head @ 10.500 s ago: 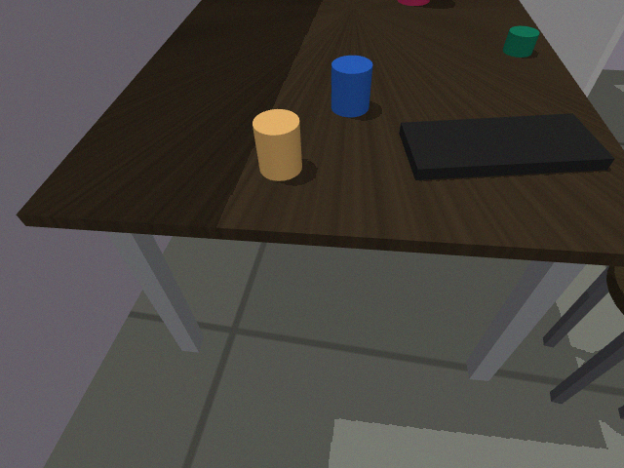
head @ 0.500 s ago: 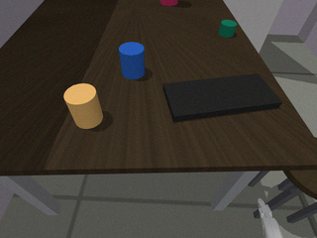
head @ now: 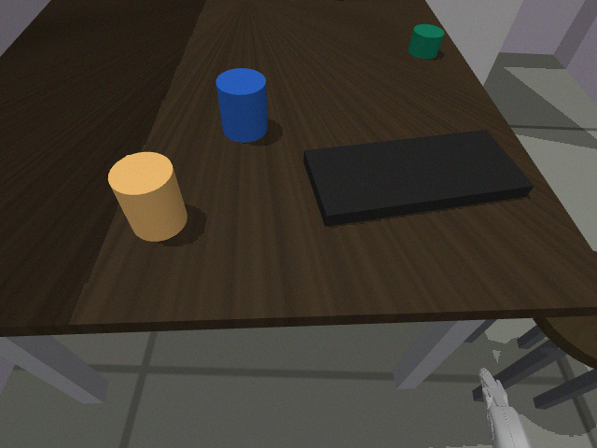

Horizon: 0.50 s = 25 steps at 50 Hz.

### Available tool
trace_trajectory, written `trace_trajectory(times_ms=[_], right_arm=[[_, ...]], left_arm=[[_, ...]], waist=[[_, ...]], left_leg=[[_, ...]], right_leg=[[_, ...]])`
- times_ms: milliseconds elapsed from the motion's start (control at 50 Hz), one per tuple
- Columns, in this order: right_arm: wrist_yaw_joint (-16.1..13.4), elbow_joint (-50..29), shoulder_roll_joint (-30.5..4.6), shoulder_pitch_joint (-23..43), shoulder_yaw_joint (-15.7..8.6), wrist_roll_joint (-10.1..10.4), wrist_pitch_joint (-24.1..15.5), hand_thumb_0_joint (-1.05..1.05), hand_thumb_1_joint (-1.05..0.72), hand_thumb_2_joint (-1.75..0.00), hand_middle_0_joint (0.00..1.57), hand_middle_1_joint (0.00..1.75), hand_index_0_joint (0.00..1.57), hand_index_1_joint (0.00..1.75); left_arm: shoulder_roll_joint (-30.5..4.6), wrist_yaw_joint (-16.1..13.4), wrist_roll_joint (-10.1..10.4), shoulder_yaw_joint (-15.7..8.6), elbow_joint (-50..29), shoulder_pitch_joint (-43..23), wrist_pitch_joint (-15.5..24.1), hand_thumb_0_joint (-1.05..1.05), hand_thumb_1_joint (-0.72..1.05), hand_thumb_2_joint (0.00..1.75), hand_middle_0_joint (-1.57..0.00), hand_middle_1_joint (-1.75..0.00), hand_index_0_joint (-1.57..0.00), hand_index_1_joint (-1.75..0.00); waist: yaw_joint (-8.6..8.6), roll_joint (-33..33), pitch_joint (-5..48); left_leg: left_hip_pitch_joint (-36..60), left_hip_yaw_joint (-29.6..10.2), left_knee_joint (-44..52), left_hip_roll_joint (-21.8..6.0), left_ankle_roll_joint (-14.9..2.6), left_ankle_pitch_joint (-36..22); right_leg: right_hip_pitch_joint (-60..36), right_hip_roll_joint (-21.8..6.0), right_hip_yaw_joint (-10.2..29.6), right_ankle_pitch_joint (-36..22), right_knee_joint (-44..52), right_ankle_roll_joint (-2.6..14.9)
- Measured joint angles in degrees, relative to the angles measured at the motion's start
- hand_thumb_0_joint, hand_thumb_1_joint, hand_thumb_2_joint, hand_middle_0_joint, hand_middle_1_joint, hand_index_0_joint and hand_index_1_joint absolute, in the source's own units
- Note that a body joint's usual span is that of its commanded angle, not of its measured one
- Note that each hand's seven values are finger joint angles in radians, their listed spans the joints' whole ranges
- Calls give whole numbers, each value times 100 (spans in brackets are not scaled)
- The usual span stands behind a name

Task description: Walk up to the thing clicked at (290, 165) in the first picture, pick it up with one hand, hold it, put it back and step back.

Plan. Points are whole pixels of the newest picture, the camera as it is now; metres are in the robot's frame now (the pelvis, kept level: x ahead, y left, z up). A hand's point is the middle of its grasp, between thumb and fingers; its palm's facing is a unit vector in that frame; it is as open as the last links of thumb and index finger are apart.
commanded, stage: go down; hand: left
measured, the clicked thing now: (146, 191) +0.51 +0.21 +0.05
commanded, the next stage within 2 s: approach in 0.20 s
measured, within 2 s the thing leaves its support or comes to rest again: neither
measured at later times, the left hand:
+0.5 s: hand out of the picture +0.38 +0.38 +0.17, palm faces +0.23 -0.97 -0.02, open 17.7 cm
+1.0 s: hand (116, 202) +0.48 +0.25 +0.06, palm faces +0.19 -0.98 +0.01, open 17.7 cm
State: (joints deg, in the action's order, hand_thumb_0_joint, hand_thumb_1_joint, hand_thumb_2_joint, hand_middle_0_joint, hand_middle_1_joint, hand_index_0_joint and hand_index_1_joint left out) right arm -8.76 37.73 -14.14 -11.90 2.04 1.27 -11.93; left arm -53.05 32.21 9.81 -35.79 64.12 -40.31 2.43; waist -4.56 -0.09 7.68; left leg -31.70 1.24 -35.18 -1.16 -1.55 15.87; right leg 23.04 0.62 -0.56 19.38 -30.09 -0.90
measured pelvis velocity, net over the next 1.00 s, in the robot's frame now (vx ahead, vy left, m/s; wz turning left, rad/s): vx -0.01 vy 0.00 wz -0.05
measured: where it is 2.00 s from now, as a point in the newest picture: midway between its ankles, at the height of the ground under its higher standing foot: outside the picture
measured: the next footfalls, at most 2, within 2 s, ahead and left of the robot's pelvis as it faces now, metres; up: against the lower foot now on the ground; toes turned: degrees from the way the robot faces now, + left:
none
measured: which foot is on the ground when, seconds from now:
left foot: down 0.00-1.00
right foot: down 0.00-1.00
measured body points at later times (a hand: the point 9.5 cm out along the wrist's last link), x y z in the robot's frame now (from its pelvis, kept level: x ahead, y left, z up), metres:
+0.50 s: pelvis -0.01 +0.00 +0.00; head +0.05 +0.02 +0.44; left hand +0.37 +0.44 +0.17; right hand +0.15 -0.26 -0.08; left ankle +0.01 +0.10 -0.73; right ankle -0.06 -0.13 -0.73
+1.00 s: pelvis -0.01 +0.00 -0.03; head +0.08 +0.02 +0.41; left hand +0.46 +0.30 +0.07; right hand +0.11 -0.28 -0.09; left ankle +0.01 +0.10 -0.73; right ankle -0.06 -0.13 -0.73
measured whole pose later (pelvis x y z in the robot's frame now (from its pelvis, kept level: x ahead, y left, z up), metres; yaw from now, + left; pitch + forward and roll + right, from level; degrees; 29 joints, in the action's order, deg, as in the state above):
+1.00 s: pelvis -0.01 +0.00 -0.03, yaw -3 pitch +18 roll -3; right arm -1.1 22.6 -14.1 -15.7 -1.7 -0.6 -4.8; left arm -33.0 10.4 7.4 -28.1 58.0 -43.1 13.1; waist -9.0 0.7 6.9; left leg -46.6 1.9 -50.8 -3.7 -1.4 22.0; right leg 38.7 2.7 0.5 25.3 -46.3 -0.8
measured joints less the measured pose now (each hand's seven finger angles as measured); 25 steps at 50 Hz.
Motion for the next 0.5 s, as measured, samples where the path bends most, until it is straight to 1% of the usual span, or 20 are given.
trace_trajectory(times_ms=[80,140,240,320,380,420,500], right_arm=[[26,-40,-16,-49,-35,-7,20,-1,52,-5,6,5,6,5],[40,-8,-16,-50,-64,-2,22,-1,52,-5,6,5,6,5],[48,-53,-17,-29,-64,-13,30,-1,52,-5,6,5,6,5],[43,-131,-13,-46,-48,-10,13,-1,52,-5,6,5,6,5],[36,-186,-20,-65,-3,-9,-5,-1,52,-5,6,5,6,5],[40,-164,-13,-63,47,-6,-15,-1,52,-5,6,5,6,5],[82,-212,0,-62,121,-28,1,-1,53,-5,6,5,6,5]], left_arm=[[61,-2,-24,-69,-98,124,-35,-1,-60,5,-5,-4,-5,-5],[127,-8,-11,-78,-197,189,-47,-2,-60,5,-5,-4,-5,-5],[143,-10,-38,-143,-219,219,-54,-2,-60,5,-5,-4,-5,-5],[85,-20,-42,-95,-177,132,-56,-2,-60,5,-5,-4,-5,-5],[2,-17,-40,-8,-52,15,-38,-2,-59,5,-5,-5,-5,-5],[-32,-11,-19,106,54,-64,-1,-1,-59,5,-5,-4,-5,-5],[78,-48,29,354,225,-213,132,-1,-60,5,-5,-4,-4,-6]], waist=[[11,12,35],[32,17,55],[33,18,47],[36,0,12],[26,-15,0],[21,-25,-5],[12,-27,-32]], left_leg=[[2,16,-26,-5,3,37],[14,14,-36,-8,6,51],[24,-2,-59,-13,11,55],[40,-24,-59,-9,20,40],[-1,-41,-82,-5,20,31],[-60,-51,-115,0,18,28],[-254,-76,-247,14,13,43]], right_leg=[[-1,2,18,23,-12,-1],[-20,5,16,31,-9,0],[-33,12,1,42,-36,6],[-47,12,-21,47,-58,17],[0,10,-39,58,-107,21],[65,6,-49,74,-165,22],[267,-6,-76,126,-343,18]])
